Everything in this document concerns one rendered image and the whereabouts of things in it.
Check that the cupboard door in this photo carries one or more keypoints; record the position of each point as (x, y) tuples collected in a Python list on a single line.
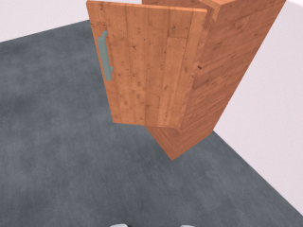
[(152, 50)]

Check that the handle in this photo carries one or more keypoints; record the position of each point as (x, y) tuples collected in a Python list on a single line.
[(103, 52)]

